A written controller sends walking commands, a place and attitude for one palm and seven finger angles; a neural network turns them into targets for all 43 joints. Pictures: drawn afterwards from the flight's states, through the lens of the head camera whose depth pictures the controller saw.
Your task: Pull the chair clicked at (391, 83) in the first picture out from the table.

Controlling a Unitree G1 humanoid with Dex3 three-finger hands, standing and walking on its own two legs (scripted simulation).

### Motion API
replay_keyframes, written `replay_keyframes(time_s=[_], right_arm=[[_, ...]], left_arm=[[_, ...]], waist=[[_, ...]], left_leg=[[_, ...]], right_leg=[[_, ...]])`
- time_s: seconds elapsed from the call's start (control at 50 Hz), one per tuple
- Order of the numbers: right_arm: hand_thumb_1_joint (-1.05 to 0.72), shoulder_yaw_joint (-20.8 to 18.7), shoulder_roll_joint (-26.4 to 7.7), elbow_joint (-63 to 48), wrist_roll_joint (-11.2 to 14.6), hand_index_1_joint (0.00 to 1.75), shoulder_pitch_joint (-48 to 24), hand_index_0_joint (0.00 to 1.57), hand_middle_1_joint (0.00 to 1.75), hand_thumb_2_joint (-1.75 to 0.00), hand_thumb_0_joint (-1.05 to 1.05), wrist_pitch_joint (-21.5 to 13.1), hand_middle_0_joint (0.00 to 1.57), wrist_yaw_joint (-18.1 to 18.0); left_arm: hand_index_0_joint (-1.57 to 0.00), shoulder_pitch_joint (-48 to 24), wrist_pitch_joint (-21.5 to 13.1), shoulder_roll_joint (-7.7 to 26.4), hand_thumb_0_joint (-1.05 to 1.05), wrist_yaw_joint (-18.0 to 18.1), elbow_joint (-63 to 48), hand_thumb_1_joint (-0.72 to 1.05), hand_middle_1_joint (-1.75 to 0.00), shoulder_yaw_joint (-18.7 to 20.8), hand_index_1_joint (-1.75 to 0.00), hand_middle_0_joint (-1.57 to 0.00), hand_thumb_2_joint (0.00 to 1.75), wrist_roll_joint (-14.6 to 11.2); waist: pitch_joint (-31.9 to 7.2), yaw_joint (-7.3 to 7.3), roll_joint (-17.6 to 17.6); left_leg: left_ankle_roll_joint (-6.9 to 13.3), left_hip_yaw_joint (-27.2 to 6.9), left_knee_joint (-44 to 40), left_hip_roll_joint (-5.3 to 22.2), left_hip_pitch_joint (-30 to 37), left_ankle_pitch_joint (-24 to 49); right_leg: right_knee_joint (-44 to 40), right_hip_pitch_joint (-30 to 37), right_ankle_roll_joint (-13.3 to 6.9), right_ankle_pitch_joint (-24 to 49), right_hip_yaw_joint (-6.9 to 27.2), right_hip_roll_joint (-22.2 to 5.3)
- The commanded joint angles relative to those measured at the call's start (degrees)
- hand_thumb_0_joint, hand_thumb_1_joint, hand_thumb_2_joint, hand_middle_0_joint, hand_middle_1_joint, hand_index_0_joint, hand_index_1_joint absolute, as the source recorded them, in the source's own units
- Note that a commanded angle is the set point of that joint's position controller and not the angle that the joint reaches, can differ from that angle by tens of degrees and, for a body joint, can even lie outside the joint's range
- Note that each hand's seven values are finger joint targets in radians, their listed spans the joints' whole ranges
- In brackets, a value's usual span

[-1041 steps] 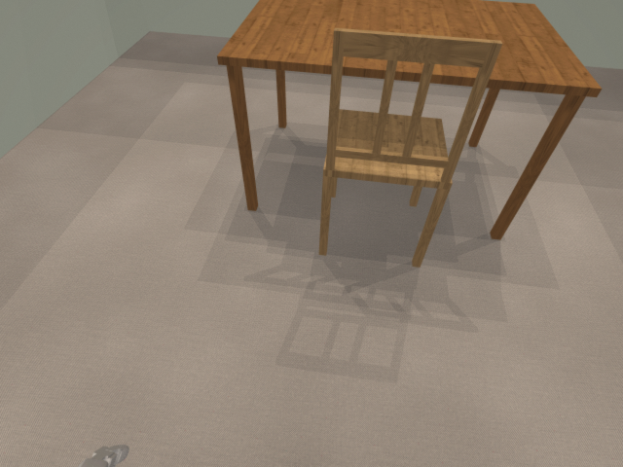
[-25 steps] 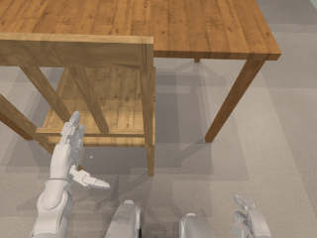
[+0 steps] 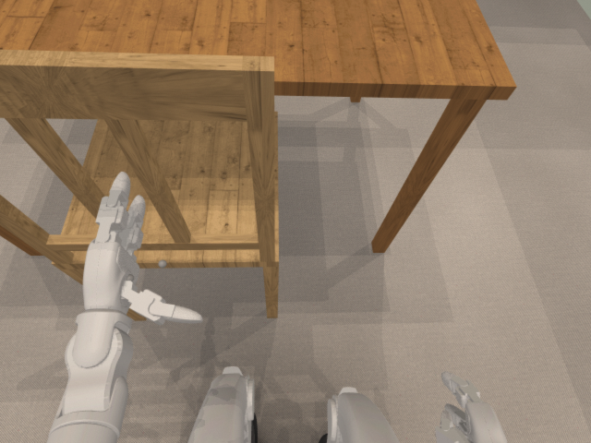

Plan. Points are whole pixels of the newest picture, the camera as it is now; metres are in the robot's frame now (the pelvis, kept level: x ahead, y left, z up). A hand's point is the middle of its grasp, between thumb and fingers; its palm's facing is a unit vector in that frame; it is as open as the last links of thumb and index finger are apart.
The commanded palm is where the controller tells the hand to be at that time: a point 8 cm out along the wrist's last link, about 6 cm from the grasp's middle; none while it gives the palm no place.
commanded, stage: push the fingers through the gap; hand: left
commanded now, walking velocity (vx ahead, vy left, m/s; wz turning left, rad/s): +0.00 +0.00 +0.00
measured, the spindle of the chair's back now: (87, 192) +0.43 +0.30 +0.03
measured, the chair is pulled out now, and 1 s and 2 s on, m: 0.00 0.00 0.00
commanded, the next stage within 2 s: hook a spindle and tug to test in 1.06 s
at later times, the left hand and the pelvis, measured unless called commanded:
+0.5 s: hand (169, 223) +0.39 +0.18 +0.02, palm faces +0.03 -1.00 -0.05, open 16.9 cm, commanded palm +0.37 +0.23 +0.02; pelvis -0.01 +0.01 +0.00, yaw +0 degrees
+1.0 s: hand (177, 218) +0.40 +0.18 +0.02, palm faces +0.06 -1.00 -0.02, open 16.9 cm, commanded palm +0.38 +0.23 +0.03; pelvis +0.00 +0.01 +0.00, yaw -1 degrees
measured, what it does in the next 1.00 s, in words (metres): stands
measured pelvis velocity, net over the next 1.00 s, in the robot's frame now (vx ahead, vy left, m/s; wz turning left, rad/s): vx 0.00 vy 0.01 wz -0.01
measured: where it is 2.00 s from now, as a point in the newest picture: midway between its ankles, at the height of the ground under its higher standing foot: outside the picture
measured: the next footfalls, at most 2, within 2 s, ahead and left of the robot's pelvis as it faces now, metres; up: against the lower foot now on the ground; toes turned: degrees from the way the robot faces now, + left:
none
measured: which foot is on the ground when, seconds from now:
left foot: down 0.00-1.00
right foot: down 0.00-1.00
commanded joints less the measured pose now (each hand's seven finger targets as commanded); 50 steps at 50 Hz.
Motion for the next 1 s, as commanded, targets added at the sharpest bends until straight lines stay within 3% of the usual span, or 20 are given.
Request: replay_keyframes(time_s=[0.0,0.06,0.12,0.2,0.26,0.28,0.34,0.38,0.46,0.5,0.58,0.64,0.66,0.68,0.76,0.82,0.86,0.94,0.96,0.98], right_arm=[[-0.90,-3.4,-8.4,-3.8,-0.4,0.30,1.2,0.20,0.30,-0.90,0.00,-1.6,0.20,0.3],[-0.90,-3.5,-9.5,-5.0,0.7,0.30,1.8,0.20,0.30,-0.90,0.00,-0.4,0.20,0.5],[-0.90,-3.7,-10.0,-6.1,1.5,0.30,2.0,0.20,0.30,-0.90,0.00,0.5,0.20,0.1],[-0.90,-3.8,-9.0,-6.3,0.6,0.30,2.4,0.20,0.30,-0.90,0.00,-0.1,0.20,-0.1],[-0.90,-3.7,-8.7,-4.4,-0.4,0.30,3.1,0.20,0.30,-0.90,0.00,-0.3,0.20,0.2],[-0.90,-3.6,-8.5,-3.8,-0.6,0.30,3.0,0.20,0.30,-0.90,0.00,-0.2,0.20,0.4],[-0.90,-3.6,-9.0,-3.1,-0.5,0.30,3.4,0.20,0.30,-0.90,0.00,0.7,0.20,0.9],[-0.90,-3.5,-9.5,-3.3,-0.2,0.30,4.0,0.20,0.30,-0.90,0.00,1.4,0.20,1.1],[-0.90,-3.7,-10.1,-4.6,0.6,0.30,4.5,0.20,0.30,-0.90,0.00,2.4,0.20,0.9],[-0.90,-3.7,-10.0,-4.6,0.6,0.30,4.5,0.20,0.30,-0.90,0.00,2.6,0.20,0.5],[-0.90,-3.7,-9.2,-3.9,-0.4,0.30,5.2,0.20,0.30,-0.90,0.00,2.0,0.20,0.7],[-0.90,-3.5,-9.1,-2.5,-0.8,0.30,5.7,0.20,0.30,-0.90,0.00,2.7,0.20,0.9],[-0.90,-3.5,-9.2,-2.5,-0.8,0.30,6.0,0.20,0.30,-0.90,0.00,2.8,0.20,1.1],[-0.90,-3.5,-9.1,-2.5,-0.7,0.30,6.0,0.20,0.30,-0.90,0.00,3.1,0.20,1.3],[-0.90,-3.7,-9.8,-3.5,0.2,0.30,6.6,0.20,0.30,-0.90,0.00,4.1,0.20,1.7],[-0.90,-3.9,-9.7,-4.2,0.6,0.30,6.1,0.20,0.30,-0.90,0.00,4.5,0.20,1.6],[-0.90,-3.9,-9.7,-4.2,0.4,0.30,6.0,0.20,0.30,-0.90,0.00,4.4,0.20,1.5],[-0.90,-3.9,-9.0,-3.4,-0.3,0.30,6.1,0.20,0.30,-0.90,0.00,4.0,0.20,1.3],[-0.90,-3.9,-9.1,-3.1,-0.5,0.30,6.1,0.20,0.30,-0.90,0.00,3.9,0.20,1.3],[-0.90,-3.9,-8.7,-3.0,-0.6,0.30,6.1,0.20,0.30,-0.90,0.00,3.8,0.20,1.5]], left_arm=[[-0.06,-15.4,-6.5,9.7,0.00,-0.2,-3.4,-0.50,-0.08,4.1,-0.08,-0.06,0.30,1.1],[-0.06,-14.1,-0.9,5.0,0.00,-4.4,5.8,-0.50,-0.08,-0.5,-0.08,-0.06,0.30,0.2],[-0.06,-19.1,2.0,6.5,0.00,-6.2,3.1,-0.50,-0.08,0.3,-0.08,-0.06,0.30,-1.2],[-0.06,-25.0,-2.7,11.1,0.00,-2.2,-9.3,-0.50,-0.08,4.7,-0.08,-0.06,0.30,-1.3],[-0.06,-27.7,-6.7,13.9,0.00,2.1,-8.7,-0.50,-0.08,7.3,-0.08,-0.06,0.30,0.5],[-0.06,-27.3,-7.2,12.9,0.00,2.9,-5.8,-0.50,-0.08,6.8,-0.08,-0.06,0.30,1.6],[-0.06,-26.7,-5.9,9.8,0.00,2.1,5.0,-0.50,-0.08,4.1,-0.08,-0.06,0.30,3.2],[-0.06,-27.3,-3.5,7.8,0.00,0.0,10.7,-0.50,-0.08,1.7,-0.08,-0.06,0.30,3.5],[-0.06,-30.7,-0.2,7.4,0.00,-2.8,11.7,-0.50,-0.08,1.5,-0.08,-0.06,0.30,1.3],[-0.06,-35.7,-1.4,10.3,0.00,-2.4,8.0,-0.50,-0.08,3.8,-0.08,-0.06,0.30,0.7],[-0.06,-40.5,-6.5,13.9,0.00,1.4,0.0,-0.50,-0.08,6.6,-0.08,-0.06,0.30,1.8],[-0.06,-39.6,-7.0,14.8,0.00,2.9,7.1,-0.50,-0.08,7.8,-0.08,-0.06,0.30,3.4],[-0.06,-38.1,-6.7,14.4,0.00,2.7,9.4,-0.50,-0.08,7.4,-0.08,-0.06,0.30,4.2],[-0.06,-37.3,-5.9,12.0,0.00,2.1,11.6,-0.50,-0.08,5.4,-0.08,-0.06,0.30,4.4],[-0.06,-32.9,-2.4,9.6,0.00,-1.4,17.5,-0.50,-0.08,3.9,-0.08,-0.06,0.30,2.7],[-0.06,-34.4,-2.2,9.4,0.00,-2.6,12.8,-0.50,-0.08,3.8,-0.08,-0.06,0.30,1.1],[-0.06,-35.6,-3.6,11.7,0.00,-1.8,9.7,-0.50,-0.08,5.7,-0.08,-0.06,0.30,0.7],[-0.06,-37.8,-7.7,15.5,0.00,0.8,5.5,-0.50,-0.08,8.9,-0.08,-0.06,0.30,2.1],[-0.06,-39.0,-8.5,15.9,0.00,1.3,4.0,-0.50,-0.08,8.5,-0.08,-0.06,0.30,2.7],[-0.06,-37.2,-8.5,13.8,0.00,1.4,5.0,-0.50,-0.08,7.3,-0.08,-0.06,0.30,3.0]], waist=[[-19.8,-1.49,2.9],[-16.8,-2.04,0.5],[-20.5,-1.43,0.7],[-28.4,0.17,5.6],[-27.0,-0.63,5.1],[-25.9,-0.78,5.5],[-20.6,-2.32,2.0],[-18.9,-2.92,2.1],[-21.4,-2.53,1.7],[-24.1,-2.48,1.8],[-30.9,-1.12,8.0],[-26.8,-2.38,3.6],[-26.4,-2.16,4.1],[-25.2,-2.65,3.8],[-22.6,-2.59,0.6],[-24.8,-2.14,2.2],[-25.4,-2.05,2.4],[-27.4,-1.45,4.1],[-28.0,-1.66,6.4],[-28.1,-1.68,6.6]], left_leg=[[0.3,-2.5,-6.1,-1.4,20.1,15.0],[0.5,-2.2,-7.9,-1.8,18.3,10.7],[0.7,-2.0,-8.6,-1.8,20.5,12.3],[0.2,-3.3,-8.7,-1.3,29.3,21.1],[-0.1,-4.1,-8.0,-0.9,29.4,22.4],[-0.3,-4.0,-7.9,-1.0,28.7,21.3],[-0.2,-3.5,-8.1,-1.2,23.4,14.9],[-0.1,-3.4,-8.7,-1.4,22.5,12.7],[0.2,-3.5,-9.3,-1.5,23.9,13.2],[0.2,-3.4,-8.7,-1.4,25.1,14.5],[-0.5,-4.4,-8.4,-1.0,32.6,22.1],[-0.4,-4.0,-7.8,-1.0,27.7,19.9],[-0.3,-3.8,-7.7,-1.1,26.7,19.5],[-0.2,-3.5,-7.9,-1.2,26.0,18.6],[0.1,-2.7,-8.8,-1.5,23.3,16.3],[0.2,-2.5,-9.0,-1.5,25.2,18.1],[0.3,-2.7,-8.6,-1.3,26.1,19.9],[0.0,-2.5,-8.1,-1.3,27.3,21.8],[-0.1,-2.8,-7.8,-1.2,28.6,23.0],[-0.2,-2.7,-7.9,-1.2,29.6,23.2]], right_leg=[[-8.9,1.4,-0.2,17.1,1.9,1.1],[-11.4,2.0,-0.3,14.5,2.0,0.9],[-12.1,4.4,-0.2,16.5,2.2,0.6],[-10.3,4.7,-0.5,20.8,1.7,0.8],[-9.1,2.1,-0.4,20.1,1.2,1.2],[-8.9,1.0,-0.4,19.2,1.2,1.2],[-9.7,-0.5,-0.3,15.6,1.1,1.2],[-10.4,-1.5,-0.4,14.3,1.0,1.1],[-11.5,0.4,-0.6,14.8,1.1,1.0],[-11.4,0.9,-0.4,15.8,1.5,0.9],[-9.5,0.4,-0.7,19.0,1.3,1.2],[-9.4,0.7,-0.3,18.7,1.3,1.4],[-9.2,0.6,-0.4,18.5,1.4,1.4],[-9.6,0.3,-0.4,18.4,1.4,1.3],[-11.4,2.7,-0.5,18.3,1.6,1.4],[-11.6,3.5,-0.4,19.9,1.7,1.2],[-11.3,3.7,-0.4,21.3,1.8,1.3],[-10.1,4.5,-0.3,22.7,2.2,1.4],[-9.6,3.4,-0.4,23.0,2.1,1.3],[-9.7,3.0,-0.4,23.0,2.0,1.4]])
